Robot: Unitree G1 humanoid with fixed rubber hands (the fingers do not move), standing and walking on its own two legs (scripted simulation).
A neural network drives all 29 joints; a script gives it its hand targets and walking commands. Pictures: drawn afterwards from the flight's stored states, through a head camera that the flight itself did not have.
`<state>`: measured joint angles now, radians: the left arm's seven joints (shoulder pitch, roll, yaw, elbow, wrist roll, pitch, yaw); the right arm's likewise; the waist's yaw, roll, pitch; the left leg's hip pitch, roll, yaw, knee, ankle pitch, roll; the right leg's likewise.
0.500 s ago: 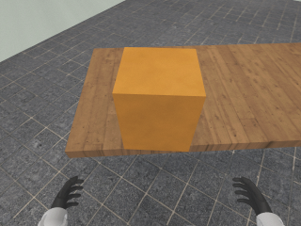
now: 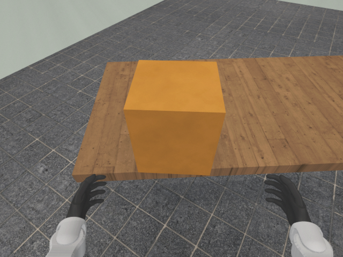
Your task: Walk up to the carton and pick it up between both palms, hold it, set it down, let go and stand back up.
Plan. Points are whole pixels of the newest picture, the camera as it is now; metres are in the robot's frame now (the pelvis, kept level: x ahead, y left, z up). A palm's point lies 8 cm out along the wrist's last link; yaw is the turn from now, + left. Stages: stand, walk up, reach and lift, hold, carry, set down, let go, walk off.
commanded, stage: reach and lift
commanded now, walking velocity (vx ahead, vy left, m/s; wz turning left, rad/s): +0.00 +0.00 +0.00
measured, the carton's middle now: (175, 119) +0.45 +0.01 +0.06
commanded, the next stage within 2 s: none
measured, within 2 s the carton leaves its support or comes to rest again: neither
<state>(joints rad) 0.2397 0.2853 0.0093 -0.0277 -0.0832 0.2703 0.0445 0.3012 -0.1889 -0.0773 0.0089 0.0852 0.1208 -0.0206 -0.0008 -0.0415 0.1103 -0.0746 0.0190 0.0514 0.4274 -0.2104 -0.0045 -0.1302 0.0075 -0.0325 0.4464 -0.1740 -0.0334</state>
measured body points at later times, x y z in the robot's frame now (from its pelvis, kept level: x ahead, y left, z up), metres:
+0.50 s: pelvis +0.03 +0.00 +0.00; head +0.04 +0.00 +0.45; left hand +0.27 +0.22 +0.07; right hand +0.25 -0.22 +0.06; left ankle +0.03 +0.12 -0.74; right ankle +0.06 -0.10 -0.74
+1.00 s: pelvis +0.04 +0.01 +0.01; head +0.06 +0.01 +0.45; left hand +0.33 +0.20 +0.12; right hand +0.32 -0.22 +0.12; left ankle +0.03 +0.12 -0.74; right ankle +0.06 -0.10 -0.74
